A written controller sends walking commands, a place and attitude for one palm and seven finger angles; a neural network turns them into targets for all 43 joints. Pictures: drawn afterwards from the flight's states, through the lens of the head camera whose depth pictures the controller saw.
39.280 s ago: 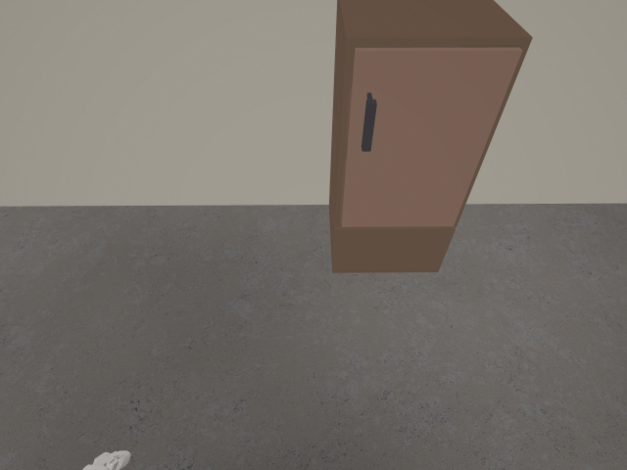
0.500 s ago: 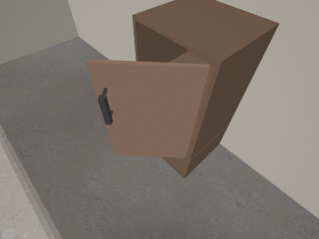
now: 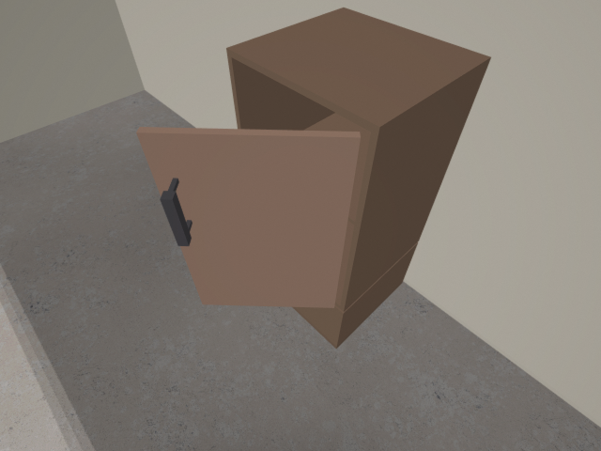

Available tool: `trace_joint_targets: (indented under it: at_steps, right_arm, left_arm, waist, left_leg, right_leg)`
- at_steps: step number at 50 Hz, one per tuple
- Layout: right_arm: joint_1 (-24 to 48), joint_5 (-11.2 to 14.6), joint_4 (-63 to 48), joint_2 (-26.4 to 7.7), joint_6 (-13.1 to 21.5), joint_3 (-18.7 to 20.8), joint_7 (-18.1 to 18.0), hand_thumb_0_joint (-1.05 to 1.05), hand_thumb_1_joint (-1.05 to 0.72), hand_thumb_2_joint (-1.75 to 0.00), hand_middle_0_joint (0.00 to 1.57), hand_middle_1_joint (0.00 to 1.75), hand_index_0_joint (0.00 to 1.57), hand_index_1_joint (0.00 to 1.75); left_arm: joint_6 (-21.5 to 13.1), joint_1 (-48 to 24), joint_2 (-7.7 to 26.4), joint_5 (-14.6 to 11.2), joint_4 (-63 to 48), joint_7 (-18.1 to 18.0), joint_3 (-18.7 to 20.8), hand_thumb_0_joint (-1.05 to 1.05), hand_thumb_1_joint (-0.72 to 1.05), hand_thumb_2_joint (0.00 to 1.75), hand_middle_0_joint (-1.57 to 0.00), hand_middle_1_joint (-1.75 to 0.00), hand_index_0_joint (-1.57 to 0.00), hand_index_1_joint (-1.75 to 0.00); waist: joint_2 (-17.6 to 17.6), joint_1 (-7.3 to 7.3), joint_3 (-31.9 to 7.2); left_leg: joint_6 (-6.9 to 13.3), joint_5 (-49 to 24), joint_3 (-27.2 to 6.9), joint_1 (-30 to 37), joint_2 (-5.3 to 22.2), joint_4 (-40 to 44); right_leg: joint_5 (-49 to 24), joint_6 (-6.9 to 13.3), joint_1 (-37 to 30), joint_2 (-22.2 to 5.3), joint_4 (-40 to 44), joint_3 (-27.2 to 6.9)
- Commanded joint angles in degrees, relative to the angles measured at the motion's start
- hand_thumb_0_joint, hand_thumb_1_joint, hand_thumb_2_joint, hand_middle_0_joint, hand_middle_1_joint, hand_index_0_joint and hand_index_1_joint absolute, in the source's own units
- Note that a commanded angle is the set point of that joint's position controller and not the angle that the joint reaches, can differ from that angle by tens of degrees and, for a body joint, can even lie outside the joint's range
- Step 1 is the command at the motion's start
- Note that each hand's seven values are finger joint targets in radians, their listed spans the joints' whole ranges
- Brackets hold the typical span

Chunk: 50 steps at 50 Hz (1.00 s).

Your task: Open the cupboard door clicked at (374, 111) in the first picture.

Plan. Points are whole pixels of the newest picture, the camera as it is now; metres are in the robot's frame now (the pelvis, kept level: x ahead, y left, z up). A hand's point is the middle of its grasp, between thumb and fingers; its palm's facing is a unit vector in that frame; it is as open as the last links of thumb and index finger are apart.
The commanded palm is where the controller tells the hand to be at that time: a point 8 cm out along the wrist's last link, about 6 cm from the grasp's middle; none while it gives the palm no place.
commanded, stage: come to a stop and stand still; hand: left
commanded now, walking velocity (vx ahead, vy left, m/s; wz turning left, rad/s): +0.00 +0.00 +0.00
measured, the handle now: (179, 212) +0.55 +0.28 -0.06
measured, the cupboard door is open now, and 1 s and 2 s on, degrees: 45 45 45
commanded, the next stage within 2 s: look again from close up in 0.86 s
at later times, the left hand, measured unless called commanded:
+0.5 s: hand out of the picture -0.01 +0.12 -0.18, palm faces +0.07 -0.98 -0.16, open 7.4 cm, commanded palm none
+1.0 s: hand out of the picture +0.01 +0.12 -0.18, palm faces +0.08 -0.98 -0.19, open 7.4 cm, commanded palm none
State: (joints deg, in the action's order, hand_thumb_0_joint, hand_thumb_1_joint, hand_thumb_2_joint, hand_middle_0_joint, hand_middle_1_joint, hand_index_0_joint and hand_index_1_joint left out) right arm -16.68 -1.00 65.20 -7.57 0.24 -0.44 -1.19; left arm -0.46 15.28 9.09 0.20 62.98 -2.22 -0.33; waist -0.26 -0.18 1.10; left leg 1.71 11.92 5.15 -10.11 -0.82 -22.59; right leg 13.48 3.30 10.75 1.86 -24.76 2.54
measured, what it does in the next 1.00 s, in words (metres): stands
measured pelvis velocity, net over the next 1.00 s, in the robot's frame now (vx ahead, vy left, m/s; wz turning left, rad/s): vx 0.03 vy -0.04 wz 0.02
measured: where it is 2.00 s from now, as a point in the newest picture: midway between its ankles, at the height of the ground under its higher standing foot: outside the picture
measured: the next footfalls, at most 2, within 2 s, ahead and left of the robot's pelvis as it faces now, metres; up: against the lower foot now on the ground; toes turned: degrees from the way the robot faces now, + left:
none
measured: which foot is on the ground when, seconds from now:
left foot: down 0.00-1.00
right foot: down 0.00-1.00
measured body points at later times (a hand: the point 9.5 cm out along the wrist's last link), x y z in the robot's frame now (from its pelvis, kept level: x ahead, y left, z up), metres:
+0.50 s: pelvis +0.01 -0.03 +0.00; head +0.02 -0.04 +0.45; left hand -0.02 +0.17 -0.16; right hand +0.00 -0.23 -0.17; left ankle +0.00 +0.10 -0.74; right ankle +0.00 -0.08 -0.74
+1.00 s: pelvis +0.03 -0.04 +0.00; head +0.04 -0.05 +0.45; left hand +0.01 +0.17 -0.16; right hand +0.02 -0.25 -0.17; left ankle +0.00 +0.10 -0.74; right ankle +0.00 -0.08 -0.74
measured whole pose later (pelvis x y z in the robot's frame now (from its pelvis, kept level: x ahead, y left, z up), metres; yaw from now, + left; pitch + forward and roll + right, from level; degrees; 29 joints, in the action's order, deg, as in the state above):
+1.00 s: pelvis +0.03 -0.04 +0.00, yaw +1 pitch +0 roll +0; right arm -17.3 -0.8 64.9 -6.8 -0.1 -0.4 -2.4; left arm -2.3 18.4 6.0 0.4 64.3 -3.5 0.2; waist 0.6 0.4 1.4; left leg -1.3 17.5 2.8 -11.0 3.1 -29.3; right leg 14.2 5.3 7.3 5.8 -21.3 4.7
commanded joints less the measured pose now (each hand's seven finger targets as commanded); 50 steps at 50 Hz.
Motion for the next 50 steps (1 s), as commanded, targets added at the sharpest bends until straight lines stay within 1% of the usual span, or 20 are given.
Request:
trace_joint_targets:
  at_steps: [1,5,6,10,14,16,21,26,27,30,32,37,40,41,43,46,47,48,49,50]
  right_arm:
    - [-3.22,0.35,-0.9,-4.09,0.83,0.49,-0.64,0.0,-0.9,-0.9,0.2,0.3,0.2,0.3]
    - [-3.42,0.37,-0.59,-4.06,0.82,0.26,-0.7,0.0,-0.9,-0.9,0.2,0.3,0.2,0.3]
    - [-3.23,0.38,-0.46,-3.85,0.75,0.29,-0.73,0.0,-0.9,-0.9,0.2,0.3,0.2,0.3]
    - [-3.62,0.39,-0.18,-3.8,0.87,0.11,-0.87,0.0,-0.9,-0.9,0.2,0.3,0.2,0.3]
    - [-3.74,0.34,0.17,-3.3,0.92,0.06,-1.07,0.0,-0.9,-0.9,0.2,0.3,0.2,0.3]
    - [-3.9,0.41,0.18,-3.05,0.89,0.03,-1.13,0.0,-0.9,-0.9,0.2,0.3,0.2,0.3]
    - [-4.41,0.32,0.32,-2.61,0.83,0.02,-1.23,0.0,-0.9,-0.9,0.2,0.3,0.2,0.3]
    - [-5.21,0.27,0.31,-2.46,0.83,0.05,-1.36,0.0,-0.9,-0.9,0.2,0.3,0.2,0.3]
    - [-5.5,0.23,0.32,-2.6,0.9,0.07,-1.39,0.0,-0.9,-0.9,0.2,0.3,0.2,0.3]
    - [-5.39,0.22,0.33,-2.47,0.93,0.06,-1.49,0.0,-0.9,-0.9,0.2,0.3,0.2,0.3]
    - [-5.84,0.3,0.37,-2.29,0.9,0.07,-1.6,0.0,-0.9,-0.9,0.2,0.3,0.2,0.3]
    - [-6.41,0.33,0.42,-2.11,0.77,0.15,-1.76,0.0,-0.9,-0.9,0.2,0.3,0.2,0.3]
    - [-6.35,0.28,0.38,-2.22,0.79,0.14,-1.84,0.0,-0.9,-0.9,0.2,0.3,0.2,0.3]
    - [-6.12,0.33,0.25,-2.2,0.81,0.13,-1.9,0.0,-0.9,-0.9,0.2,0.3,0.2,0.3]
    - [-6.36,0.33,0.34,-2.23,0.72,0.12,-1.95,0.0,-0.9,-0.9,0.2,0.3,0.2,0.3]
    - [-6.14,0.36,0.27,-2.14,0.67,0.04,-1.97,0.0,-0.9,-0.9,0.2,0.3,0.2,0.3]
    - [-6.33,0.32,0.3,-2.21,0.68,0.05,-2.01,0.0,-0.9,-0.9,0.2,0.3,0.2,0.3]
    - [-1.0,0.89,-3.63,-5.56,1.59,1.46,-1.53,0.0,-0.9,-0.9,0.2,0.3,0.2,0.3]
    - [-6.82,0.82,-4.98,-3.49,0.14,1.85,-1.65,0.0,-0.9,-0.9,0.2,0.3,0.2,0.3]
    - [-8.61,0.68,-4.67,-3.96,0.07,2.45,-1.78,0.0,-0.9,-0.9,0.2,0.3,0.2,0.3]
  left_arm:
    - [-1.0,3.02,4.32,0.31,-1.4,0.04,0.24,0.0,0.9,0.9,-0.2,-0.3,-0.2,-0.3]
    - [-1.23,4.59,3.96,0.19,-0.46,0.06,0.13,0.0,0.9,0.9,-0.2,-0.3,-0.2,-0.3]
    - [-1.29,4.89,3.97,0.3,-0.35,0.02,0.13,0.0,0.9,0.9,-0.2,-0.3,-0.2,-0.3]
    - [-1.52,6.08,3.37,0.18,0.36,-0.02,0.02,0.0,0.9,0.9,-0.2,-0.3,-0.2,-0.3]
    - [-1.6,6.99,2.9,0.18,1.03,-0.07,0.02,0.0,0.9,0.9,-0.2,-0.3,-0.2,-0.3]
    - [-1.58,7.39,2.75,0.32,1.13,-0.12,0.1,0.0,0.9,0.9,-0.2,-0.3,-0.2,-0.3]
    - [-1.58,7.79,2.48,0.32,1.23,-0.21,0.23,0.0,0.9,0.9,-0.2,-0.3,-0.2,-0.3]
    - [-1.64,7.81,2.52,0.27,1.14,-0.3,0.46,0.0,0.9,0.9,-0.2,-0.3,-0.2,-0.3]
    - [-1.67,7.71,2.56,0.24,0.98,-0.33,0.54,0.0,0.9,0.9,-0.2,-0.3,-0.2,-0.3]
    - [-1.67,7.86,2.68,0.16,1.03,-0.33,0.66,0.0,0.9,0.9,-0.2,-0.3,-0.2,-0.3]
    - [-1.65,7.92,2.83,0.21,0.96,-0.43,0.81,0.0,0.9,0.9,-0.2,-0.3,-0.2,-0.3]
    - [-1.59,7.8,3.16,0.21,0.82,-0.58,1.08,0.0,0.9,0.9,-0.2,-0.3,-0.2,-0.3]
    - [-1.58,8.07,3.1,0.15,0.85,-0.57,1.13,0.0,0.9,0.9,-0.2,-0.3,-0.2,-0.3]
    - [-1.56,8.27,3.04,0.25,0.9,-0.62,1.13,0.0,0.9,0.9,-0.2,-0.3,-0.2,-0.3]
    - [-1.51,8.12,3.21,0.15,0.89,-0.62,1.19,0.0,0.9,0.9,-0.2,-0.3,-0.2,-0.3]
    - [-1.41,8.12,3.11,0.26,0.87,-0.61,1.21,0.0,0.9,0.9,-0.2,-0.3,-0.2,-0.3]
    - [-1.4,8.07,3.04,0.22,0.9,-0.6,1.24,0.0,0.9,0.9,-0.2,-0.3,-0.2,-0.3]
    - [-3.04,11.17,5.67,0.74,1.77,-3.27,2.1,0.0,0.9,0.9,-0.2,-0.3,-0.2,-0.3]
    - [-3.25,9.76,7.96,0.93,-1.47,-2.85,2.85,0.0,0.9,0.9,-0.2,-0.3,-0.2,-0.3]
    - [-2.9,6.78,6.72,0.69,-2.68,-2.6,2.87,0.0,0.9,0.9,-0.2,-0.3,-0.2,-0.3]
  waist:
    - [-0.77,-0.16,2.81]
    - [-0.7,-0.11,2.58]
    - [-1.03,-0.11,3.39]
    - [-0.85,-0.14,2.64]
    - [0.49,0.08,2.95]
    - [-0.75,0.25,3.66]
    - [-0.51,0.41,4.36]
    - [-1.7,0.4,3.25]
    - [-1.19,0.32,2.53]
    - [-0.6,0.53,2.85]
    - [-1.12,0.47,2.39]
    - [-1.79,0.45,2.67]
    - [-1.56,0.54,2.39]
    - [-0.96,0.68,2.58]
    - [-0.8,0.58,2.52]
    - [-1.29,0.68,4.04]
    - [-0.49,0.54,3.93]
    - [-3.93,1.18,7.18]
    - [-4.07,-2.38,2.57]
    - [1.53,-3.74,1.42]
  left_leg:
    - [0.22,-0.82,-7.02,0.4,6.57,4.29]
    - [0.0,-0.55,-6.72,0.62,6.22,4.03]
    - [-0.03,-0.84,-6.53,0.63,6.24,3.81]
    - [-0.19,-1.79,-6.55,0.87,6.18,3.57]
    - [-0.32,-2.35,-6.26,0.92,6.31,3.34]
    - [-0.31,-2.09,-6.09,0.39,6.32,3.3]
    - [-0.48,-1.84,-5.85,-0.14,6.09,2.94]
    - [-0.71,-2.58,-5.43,-0.28,5.96,2.29]
    - [-0.76,-2.99,-5.43,-0.3,5.92,2.17]
    - [-0.89,-3.32,-5.2,-0.32,5.98,2.07]
    - [-0.92,-3.59,-4.93,-0.64,5.92,1.63]
    - [-1.22,-3.17,-4.4,-1.12,5.84,1.28]
    - [-1.26,-3.88,-4.44,-0.49,6.0,1.22]
    - [-1.2,-4.57,-4.34,-0.15,6.08,0.96]
    - [-1.3,-3.9,-4.34,-0.41,6.07,0.95]
    - [-1.26,-3.78,-4.42,-0.4,6.15,1.31]
    - [-1.21,-4.11,-4.53,-0.43,6.18,1.27]
    - [-3.32,6.15,2.17,-7.8,3.64,-13.8]
    - [-1.42,12.74,-3.21,-9.76,2.37,-18.3]
    - [-1.06,12.81,-1.69,-8.17,1.95,-18.83]
  right_leg:
    - [-1.52,-0.17,3.02,-8.35,7.49,-8.85]
    - [-0.4,-0.19,2.82,-8.52,8.39,-9.26]
    - [-1.3,-0.18,3.01,-8.4,8.52,-9.19]
    - [-2.78,-0.14,2.17,-8.49,8.44,-9.13]
    - [-5.03,-0.13,1.67,-8.51,8.24,-8.71]
    - [-5.16,-0.37,1.4,-8.44,8.59,-8.57]
    - [-4.98,-0.65,1.23,-8.42,9.01,-8.58]
    - [-9.26,-1.33,-0.6,-8.6,8.5,-8.3]
    - [-10.67,-1.35,-1.35,-8.78,8.13,-8.17]
    - [-12.57,-1.47,-1.57,-8.85,7.93,-8.07]
    - [-15.64,-2.07,-2.76,-8.92,7.59,-7.96]
    - [-19.21,-2.77,-3.95,-9.08,7.43,-7.79]
    - [-20.3,-2.69,-4.11,-9.05,7.28,-7.67]
    - [-22.25,-2.87,-4.13,-8.9,7.01,-7.61]
    - [-21.36,-2.88,-4.35,-9.08,7.21,-7.63]
    - [-19.73,-2.96,-3.47,-8.74,7.77,-7.61]
    - [-19.53,-2.93,-3.46,-8.84,7.75,-7.67]
    - [-63.72,-11.91,-2.24,-12.31,6.3,-12.63]
    - [-65.62,-13.07,-7.28,-14.76,5.29,-12.41]
    - [-64.75,-11.64,-6.02,-13.37,4.9,-8.3]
